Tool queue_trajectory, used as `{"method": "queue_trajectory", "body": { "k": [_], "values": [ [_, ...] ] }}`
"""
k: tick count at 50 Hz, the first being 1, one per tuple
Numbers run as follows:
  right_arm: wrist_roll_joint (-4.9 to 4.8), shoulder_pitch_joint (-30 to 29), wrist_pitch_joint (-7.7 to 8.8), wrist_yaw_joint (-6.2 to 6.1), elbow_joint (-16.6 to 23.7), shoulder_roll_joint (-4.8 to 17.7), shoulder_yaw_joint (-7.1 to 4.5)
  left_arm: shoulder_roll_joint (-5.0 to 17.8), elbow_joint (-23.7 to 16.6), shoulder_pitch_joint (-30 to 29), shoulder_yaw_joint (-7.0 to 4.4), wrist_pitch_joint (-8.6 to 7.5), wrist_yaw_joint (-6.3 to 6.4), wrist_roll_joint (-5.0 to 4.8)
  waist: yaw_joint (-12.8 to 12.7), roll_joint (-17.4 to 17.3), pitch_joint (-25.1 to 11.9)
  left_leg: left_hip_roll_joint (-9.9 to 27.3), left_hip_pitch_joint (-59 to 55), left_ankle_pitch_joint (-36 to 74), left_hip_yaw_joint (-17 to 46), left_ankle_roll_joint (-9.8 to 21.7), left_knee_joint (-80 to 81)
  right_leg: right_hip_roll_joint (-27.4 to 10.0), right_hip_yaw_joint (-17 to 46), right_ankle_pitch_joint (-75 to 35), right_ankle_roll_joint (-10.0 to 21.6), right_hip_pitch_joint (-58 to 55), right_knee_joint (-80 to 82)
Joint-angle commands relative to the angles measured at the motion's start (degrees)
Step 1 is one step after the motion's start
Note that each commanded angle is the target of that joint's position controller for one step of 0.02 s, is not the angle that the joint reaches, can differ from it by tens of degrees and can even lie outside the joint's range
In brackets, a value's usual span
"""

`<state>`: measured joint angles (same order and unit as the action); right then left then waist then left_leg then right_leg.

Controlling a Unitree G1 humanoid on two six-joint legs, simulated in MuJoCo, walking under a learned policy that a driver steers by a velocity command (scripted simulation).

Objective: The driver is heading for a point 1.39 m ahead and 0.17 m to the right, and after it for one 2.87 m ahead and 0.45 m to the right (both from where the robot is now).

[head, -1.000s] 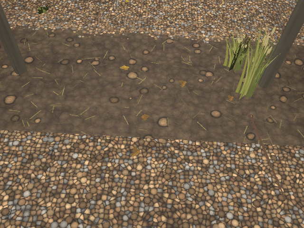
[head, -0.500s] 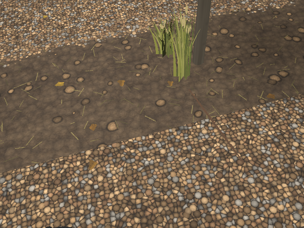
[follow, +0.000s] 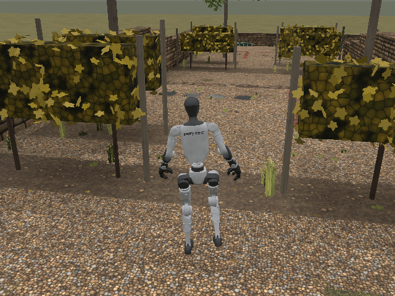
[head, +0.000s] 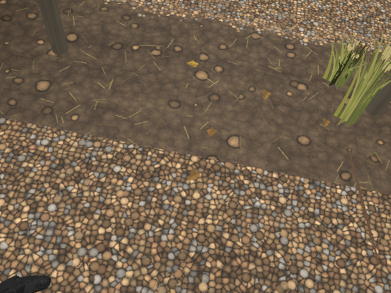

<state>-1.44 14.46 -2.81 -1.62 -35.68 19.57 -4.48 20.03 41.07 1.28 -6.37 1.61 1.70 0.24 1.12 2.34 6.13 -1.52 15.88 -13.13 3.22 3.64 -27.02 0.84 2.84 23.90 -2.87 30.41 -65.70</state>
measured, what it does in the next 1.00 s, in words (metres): walks ahead: right foot, then left foot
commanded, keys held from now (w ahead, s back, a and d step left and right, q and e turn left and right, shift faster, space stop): q+shift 0.10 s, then shift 0.22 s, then e+shift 0.10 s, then w+e+shift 0.58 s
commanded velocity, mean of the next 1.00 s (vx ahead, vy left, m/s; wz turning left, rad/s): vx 0.36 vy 0.00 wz -0.15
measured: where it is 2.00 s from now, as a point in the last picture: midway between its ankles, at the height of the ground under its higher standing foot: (252, 140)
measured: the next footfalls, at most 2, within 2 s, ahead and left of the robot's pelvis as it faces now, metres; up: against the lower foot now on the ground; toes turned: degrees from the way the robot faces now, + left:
right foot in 0.42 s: +0.11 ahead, -0.13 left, +0.00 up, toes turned +20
left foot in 0.76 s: +0.16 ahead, +0.14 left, +0.00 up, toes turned -6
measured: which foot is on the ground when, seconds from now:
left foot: down 0.00-0.46, up 0.48-0.74, down 0.76-1.00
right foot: up 0.00-0.40, down 0.42-0.76, up 0.78-1.00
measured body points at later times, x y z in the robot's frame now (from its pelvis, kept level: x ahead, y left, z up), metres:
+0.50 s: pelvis +0.06 -0.03 -0.01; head +0.07 -0.03 +0.44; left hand +0.11 +0.26 -0.12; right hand +0.29 -0.22 -0.10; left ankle +0.00 +0.08 -0.74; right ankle +0.07 -0.14 -0.75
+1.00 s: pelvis +0.22 +0.02 -0.02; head +0.24 +0.03 +0.43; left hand +0.46 +0.25 -0.10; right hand +0.20 -0.27 -0.12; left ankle +0.12 +0.15 -0.74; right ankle +0.27 -0.16 -0.66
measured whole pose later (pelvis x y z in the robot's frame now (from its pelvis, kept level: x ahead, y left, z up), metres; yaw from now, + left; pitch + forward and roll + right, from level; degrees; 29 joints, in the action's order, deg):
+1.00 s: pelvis +0.22 +0.02 -0.02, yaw -12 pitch +1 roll +2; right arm 0.3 22.5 6.6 0.1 -42.4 16.1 -3.4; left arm 19.3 34.1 11.5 -3.7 -0.3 -1.5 -2.9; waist 4.3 3.7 -0.3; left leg -1.4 0.9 -24.4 -6.9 1.0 -24.1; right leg -4.5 5.5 5.1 2.1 43.8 -68.9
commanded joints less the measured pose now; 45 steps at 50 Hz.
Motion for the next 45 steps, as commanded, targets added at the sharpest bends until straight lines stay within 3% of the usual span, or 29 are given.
{"method": "queue_trajectory", "body": {
  "k": [1, 6, 11, 16, 18, 20, 21, 22, 23, 24, 25, 26, 27, 29, 31, 32, 33, 34, 35, 36, 37, 38, 39, 40, 41, 42, 43, 45],
  "values": [
    [-0.14, 0.06, 0.86, -1.40, 4.13, 9.50, -2.26, 4.13, -3.57, -0.45, -0.92, -1.03, 0.13, -0.52, -0.74, -7.65, -11.51, 12.55, -15.08, 29.40, 16.30, 10.03, 6.73, 1.05, 4.15, -5.43, -0.43, 5.70, 1.55],
    [0.43, -0.52, -0.10, -2.01, 4.97, 11.19, -2.22, 4.05, -4.15, -1.99, -0.44, -1.39, -0.67, -0.51, -0.14, -9.19, -11.07, 11.19, -15.72, 24.91, 21.03, 9.34, 5.37, 2.81, 5.55, -7.61, -1.34, 7.23, 9.37],
    [1.46, -1.91, -0.81, -1.86, 5.91, 9.24, -0.84, 3.02, -4.41, -1.30, 0.59, -1.09, -1.20, -0.18, 0.73, -10.67, -11.28, 9.58, -10.03, 28.00, 21.60, 8.74, 2.85, 2.23, 3.46, -8.10, -1.78, 0.71, 12.51],
    [1.63, -3.86, -1.12, -1.56, 6.03, 7.94, -0.01, 3.23, -5.51, 0.10, 1.20, -1.96, -1.70, -0.57, 1.02, -10.35, -10.88, 9.92, -9.43, 33.04, 24.88, 9.52, 0.20, 1.27, 2.94, -3.59, -0.62, -3.12, 17.72],
    [1.92, -5.91, -0.98, -1.55, 5.56, 4.11, 1.36, 2.34, -4.57, 3.29, 1.85, -2.26, -2.18, -0.78, -0.02, -10.05, -12.02, 9.39, -8.37, 34.16, 22.38, 8.53, -0.44, -0.70, 1.97, -4.18, -0.12, -9.03, 23.89],
    [1.77, -6.40, -0.42, -1.08, 3.59, -0.15, 2.95, -0.81, -3.32, 6.72, 3.03, -2.68, -2.69, -0.28, -2.16, -10.05, -11.90, 7.13, -5.14, 26.14, 19.94, 6.04, 1.34, -1.26, 0.81, -15.66, 0.97, -19.95, 39.72],
    [2.42, -4.02, 0.27, -0.89, 2.30, 0.14, 2.79, 0.36, -3.40, 6.57, 2.99, -2.68, -2.55, 0.10, -1.21, -8.76, -11.16, 5.07, -4.55, 17.88, 18.26, 3.70, 1.78, -1.82, 4.00, -25.52, 2.33, -23.42, 43.96],
    [3.87, -0.79, 0.85, -0.93, 2.04, 1.95, 2.28, 4.86, -4.37, 6.45, 2.53, -2.51, -2.12, 0.34, 2.12, -1.29, -11.98, 0.58, -3.70, 1.42, 13.89, 0.89, -1.91, -6.13, 10.37, -33.16, 5.15, -25.06, 42.25],
    [4.21, 0.58, 1.55, -0.69, 2.60, 3.71, 1.58, 7.79, -4.27, 7.14, 1.99, -2.15, -1.98, -1.05, 3.58, 5.59, -11.40, -4.05, 0.80, -13.26, 7.69, -1.06, -6.22, -8.57, 16.08, -18.78, 11.72, -25.22, 43.95],
    [3.12, -2.74, 2.17, -0.46, 3.77, 5.42, 0.92, 9.86, -3.33, 11.52, 0.96, -2.05, -2.15, -2.31, 0.70, 9.36, -7.86, -5.02, 6.73, -17.62, 2.55, -2.33, -10.39, -12.18, 27.08, 9.47, 17.78, -22.73, 50.99],
    [1.26, -8.44, 3.13, -0.45, 5.04, 6.06, 0.33, 8.99, -2.89, 14.11, 1.12, -2.21, -2.37, -2.23, -2.08, 8.80, -1.56, -3.14, 12.35, -15.80, 1.39, -2.90, -13.04, -14.69, 34.81, 22.06, 19.65, -20.23, 55.49],
    [0.18, -13.29, 4.25, -0.13, 6.94, 5.58, 0.30, 8.21, -2.68, 16.17, 1.42, -2.68, -2.02, -1.84, -4.02, 8.86, 0.78, -2.22, 16.21, -15.83, 2.98, -3.50, -16.99, -15.76, 38.39, 20.81, 19.93, -20.19, 56.91],
    [-0.04, -14.33, 5.46, 0.53, 7.86, 5.14, 0.12, 8.20, -2.60, 17.91, 1.33, -3.47, -1.60, -1.84, -4.56, 8.17, 0.12, -1.40, 19.22, -16.20, 4.72, -3.93, -21.91, -15.85, 39.06, 17.24, 19.87, -22.38, 56.28],
    [0.62, -13.18, 8.02, 1.95, 7.99, 2.57, 0.44, 7.15, -3.69, 18.64, 1.28, -4.03, -0.74, -2.43, -4.22, 5.54, -3.09, 0.26, 21.59, -12.23, 5.20, -3.63, -22.33, -12.81, 34.55, 9.62, 17.94, -26.85, 53.56],
    [0.83, -14.86, 9.51, 2.71, 8.23, 0.67, 0.83, 5.79, -4.95, 18.04, 1.54, -3.13, -0.25, -2.94, -4.90, 5.88, -4.62, -0.49, 18.57, -10.15, 3.10, -4.44, -13.98, -9.14, 30.04, 4.74, 16.26, -26.53, 52.26],
    [1.03, -15.74, 9.92, 3.24, 8.49, -0.35, 0.96, 6.22, -5.61, 17.31, 1.41, -2.31, 0.00, -3.05, -5.00, 6.45, -5.51, -1.91, 14.56, -9.08, 1.95, -4.87, -10.05, -7.04, 28.70, 2.75, 15.92, -24.50, 51.49],
    [0.61, -15.57, 9.99, 3.58, 8.32, -0.97, 0.85, 6.59, -6.32, 16.10, 1.29, -1.46, 0.18, -2.88, -4.36, 7.72, -6.51, -3.19, 9.84, -8.52, 0.49, -5.16, -7.20, -5.59, 27.45, 1.64, 15.76, -21.33, 51.00],
    [-0.28, -14.06, 9.87, 3.85, 7.81, -0.62, 0.60, 6.58, -7.60, 14.40, 1.42, -0.73, 0.02, -3.31, -3.44, 8.04, -7.10, -3.92, 4.32, -4.23, 0.15, -5.48, -4.83, -4.75, 27.14, -0.36, 15.55, -17.03, 50.76],
    [-0.58, -12.18, 9.71, 3.93, 7.17, -0.09, 0.19, 6.42, -8.63, 12.66, 1.66, -0.18, -0.28, -3.43, -1.84, 7.52, -7.83, -4.03, -1.65, -0.05, -0.76, -5.66, -1.76, -4.12, 26.74, -0.86, 14.73, -13.00, 49.68],
    [-0.63, -9.18, 9.78, 3.97, 6.10, 0.32, -0.24, 5.68, -9.34, 11.38, 1.94, 0.18, -0.71, -3.37, 0.37, 7.55, -9.29, -3.59, -10.45, 5.71, -1.58, -5.60, -0.80, -3.28, 25.94, -1.76, 13.68, -7.19, 47.98],
    [-0.51, -4.89, 9.33, 3.61, 5.06, 0.84, -0.80, 3.64, -9.93, 10.99, 2.62, 0.24, -0.85, -3.17, 2.77, 7.08, -9.57, -2.98, -18.61, 5.54, -2.90, -5.86, -0.29, -1.67, 24.07, -4.01, 12.01, -1.07, 45.11],
    [-0.49, 1.84, 9.07, 3.23, 3.62, 1.66, -1.26, 0.65, -10.98, 10.32, 3.60, -0.06, -1.31, -3.18, 6.19, 4.51, -10.71, 0.31, -27.78, 3.54, -1.33, -4.66, 0.87, -0.27, 22.28, -3.93, 9.30, 5.89, 37.66],
    [0.65, 8.94, 8.87, 2.77, 2.72, 3.89, -1.65, -3.66, -11.13, 13.77, 4.85, -0.47, -1.92, -2.72, 7.56, -5.54, -16.60, 10.81, -37.90, -3.65, 10.26, -0.62, 3.12, 3.71, 16.99, 6.25, 6.16, 10.97, 19.53],
    [1.75, 8.07, 8.66, 3.00, 2.12, 10.50, -3.12, -3.66, -15.07, 14.85, 4.80, -1.97, -2.03, -4.71, 3.87, -19.37, -14.87, 24.56, -34.98, -18.26, 33.84, 7.59, 9.15, 3.42, 12.60, 6.71, 5.32, 22.94, 7.90],
    [0.87, 3.95, 8.89, 3.00, 2.92, 8.14, -2.74, 0.59, -13.85, 14.06, 3.72, -2.55, -1.97, -4.80, 2.86, -13.84, -9.89, 26.50, -29.50, -26.18, 35.36, 9.36, 11.47, -3.35, 9.46, 1.75, 4.55, 26.98, 0.49],
    [0.47, 3.63, 9.24, 2.66, 2.98, 5.19, -1.79, 3.17, -13.07, 11.35, 2.74, -2.34, -2.17, -3.95, 3.86, -10.26, -6.26, 24.31, -25.91, -23.10, 29.58, 8.55, 11.76, -4.62, 8.18, -2.49, 4.80, 27.93, -2.46],
    [0.84, 3.23, 9.30, 2.46, 2.44, 4.04, -1.33, 2.88, -11.92, 12.33, 2.53, -2.16, -2.21, -3.27, 3.14, -7.11, -6.18, 21.80, -24.52, -19.15, 24.46, 7.73, 11.78, -5.98, 6.92, -5.77, 4.89, 27.06, -5.59],
    [1.03, 2.75, 9.45, 1.95, 0.31, 2.33, -0.41, 1.26, -11.51, 11.06, 2.64, -1.93, -3.07, -3.02, 2.47, -6.08, -1.90, 17.97, -19.16, -6.90, 14.44, 5.73, 12.91, -8.31, 6.38, -11.26, 5.08, 25.87, -6.04]
  ]
}}
Over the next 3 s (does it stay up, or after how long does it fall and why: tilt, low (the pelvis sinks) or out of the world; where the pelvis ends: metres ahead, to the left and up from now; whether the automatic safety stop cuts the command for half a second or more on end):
stays up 1.51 -0.33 -0.21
